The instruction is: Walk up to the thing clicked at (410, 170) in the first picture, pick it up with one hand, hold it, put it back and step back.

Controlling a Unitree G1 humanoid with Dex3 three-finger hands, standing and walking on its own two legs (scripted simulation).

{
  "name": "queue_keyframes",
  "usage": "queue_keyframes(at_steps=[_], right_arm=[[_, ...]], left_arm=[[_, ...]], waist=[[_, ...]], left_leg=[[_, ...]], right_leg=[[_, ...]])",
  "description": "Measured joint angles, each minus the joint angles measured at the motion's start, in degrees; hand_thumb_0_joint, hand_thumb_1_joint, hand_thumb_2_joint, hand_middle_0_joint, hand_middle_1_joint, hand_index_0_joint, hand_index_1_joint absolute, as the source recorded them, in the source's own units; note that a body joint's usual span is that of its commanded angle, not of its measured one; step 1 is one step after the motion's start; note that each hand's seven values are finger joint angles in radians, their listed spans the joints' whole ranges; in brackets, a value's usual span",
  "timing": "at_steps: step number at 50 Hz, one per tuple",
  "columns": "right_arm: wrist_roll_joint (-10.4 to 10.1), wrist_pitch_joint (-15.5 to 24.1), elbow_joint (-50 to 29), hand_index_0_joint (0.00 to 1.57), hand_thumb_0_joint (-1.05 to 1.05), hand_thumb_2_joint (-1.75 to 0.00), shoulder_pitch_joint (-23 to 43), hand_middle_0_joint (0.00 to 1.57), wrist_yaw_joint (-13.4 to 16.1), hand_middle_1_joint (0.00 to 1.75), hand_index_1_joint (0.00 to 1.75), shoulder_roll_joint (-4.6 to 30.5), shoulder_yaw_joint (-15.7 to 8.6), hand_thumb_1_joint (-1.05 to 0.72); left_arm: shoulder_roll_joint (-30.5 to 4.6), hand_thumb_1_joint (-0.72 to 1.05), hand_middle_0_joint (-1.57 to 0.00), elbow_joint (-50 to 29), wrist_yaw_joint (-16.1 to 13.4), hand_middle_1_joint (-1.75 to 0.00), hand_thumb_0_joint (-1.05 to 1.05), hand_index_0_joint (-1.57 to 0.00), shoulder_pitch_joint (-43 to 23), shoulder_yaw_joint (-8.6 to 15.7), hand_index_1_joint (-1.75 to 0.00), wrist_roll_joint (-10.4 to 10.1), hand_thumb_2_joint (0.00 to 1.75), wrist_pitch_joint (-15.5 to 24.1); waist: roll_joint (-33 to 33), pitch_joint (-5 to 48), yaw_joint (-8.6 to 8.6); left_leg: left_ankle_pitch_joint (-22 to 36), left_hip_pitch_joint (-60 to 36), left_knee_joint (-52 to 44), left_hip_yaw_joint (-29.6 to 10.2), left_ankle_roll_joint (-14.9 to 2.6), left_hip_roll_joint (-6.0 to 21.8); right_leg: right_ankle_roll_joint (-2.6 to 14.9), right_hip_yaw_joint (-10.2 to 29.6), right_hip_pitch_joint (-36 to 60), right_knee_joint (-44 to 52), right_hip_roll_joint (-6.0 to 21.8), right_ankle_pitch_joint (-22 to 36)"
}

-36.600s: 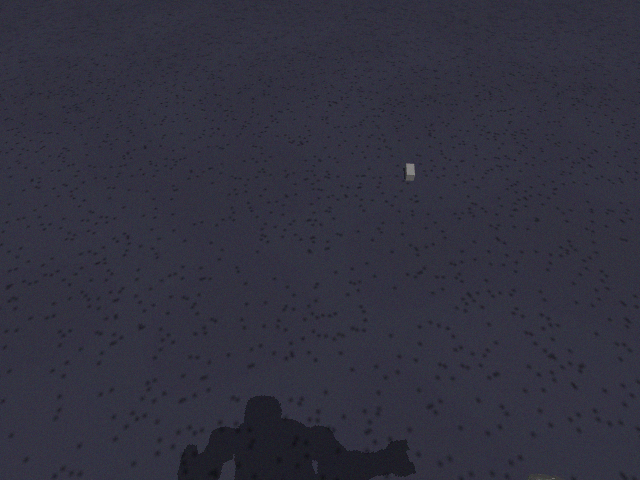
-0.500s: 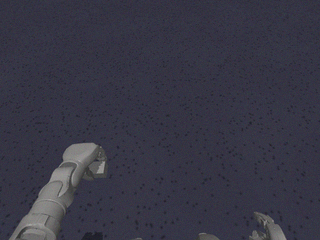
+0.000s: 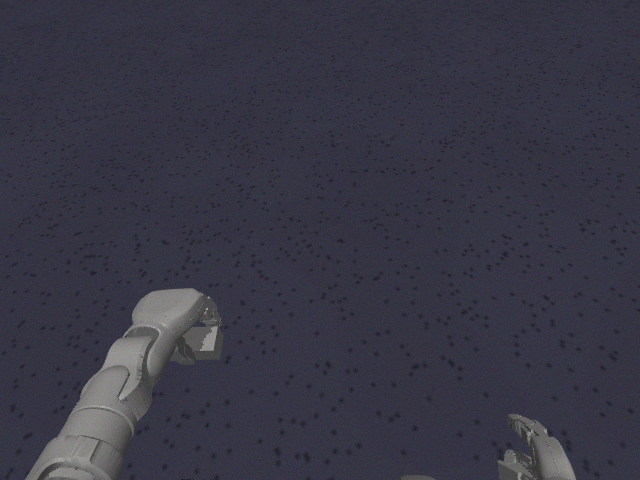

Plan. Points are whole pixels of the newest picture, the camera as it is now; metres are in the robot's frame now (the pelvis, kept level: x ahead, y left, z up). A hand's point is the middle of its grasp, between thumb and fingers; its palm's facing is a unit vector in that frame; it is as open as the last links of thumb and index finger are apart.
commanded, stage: hold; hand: left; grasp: from above
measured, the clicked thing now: (192, 343) +0.32 +0.22 -0.08
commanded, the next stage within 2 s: crouch in 0.92 s
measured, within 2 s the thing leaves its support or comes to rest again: neither
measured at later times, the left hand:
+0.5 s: hand (177, 349) +0.28 +0.22 -0.02, palm faces -0.45 -0.04 -0.89, open 6.8 cm
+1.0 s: hand (177, 344) +0.29 +0.22 -0.02, palm faces -0.45 -0.04 -0.89, open 6.8 cm
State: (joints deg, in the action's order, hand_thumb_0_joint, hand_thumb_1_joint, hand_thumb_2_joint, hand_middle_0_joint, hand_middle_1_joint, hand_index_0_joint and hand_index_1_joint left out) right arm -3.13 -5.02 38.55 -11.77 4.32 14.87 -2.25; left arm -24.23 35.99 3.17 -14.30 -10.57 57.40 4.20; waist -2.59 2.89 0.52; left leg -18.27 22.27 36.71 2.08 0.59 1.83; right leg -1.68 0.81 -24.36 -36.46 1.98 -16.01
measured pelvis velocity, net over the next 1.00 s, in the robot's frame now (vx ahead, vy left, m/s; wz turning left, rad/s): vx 0.00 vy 0.00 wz -0.01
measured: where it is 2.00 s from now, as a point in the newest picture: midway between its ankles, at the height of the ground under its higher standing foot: outside the picture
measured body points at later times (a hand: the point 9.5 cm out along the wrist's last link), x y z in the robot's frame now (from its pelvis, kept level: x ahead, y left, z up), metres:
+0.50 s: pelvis -0.01 +0.00 +0.01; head +0.00 -0.03 +0.46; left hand +0.30 +0.22 +0.03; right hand +0.14 -0.26 -0.11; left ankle +0.01 +0.13 -0.72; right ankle +0.03 -0.14 -0.72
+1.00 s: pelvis +0.00 +0.00 +0.01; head +0.01 -0.02 +0.46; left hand +0.31 +0.22 +0.03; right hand +0.14 -0.26 -0.10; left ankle +0.01 +0.13 -0.72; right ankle +0.03 -0.14 -0.72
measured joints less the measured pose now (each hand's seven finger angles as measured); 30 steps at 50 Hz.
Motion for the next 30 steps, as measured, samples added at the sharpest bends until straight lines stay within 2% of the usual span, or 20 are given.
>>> queue_keyframes(at_steps=[30], right_arm=[[-0.5, 0.6, -0.3, 0.2, 0.01, -0.91, 1.4, 0.21, 0.7, 0.3, 0.3, -0.4, 1.1, -0.91]], left_arm=[[-0.1, 0.52, -0.95, -3.1, 1.6, -0.21, 0.02, -1.02, 1.9, -0.5, -0.1, -1.0, 0.0, 0.0]], waist=[[-0.3, -2.2, -0.79]], left_leg=[[3.3, -5.6, -5.8, 0.5, 0.03, -0.2]], right_leg=[[0.08, 0.4, 5.0, 5.0, 0.1, 3.0]])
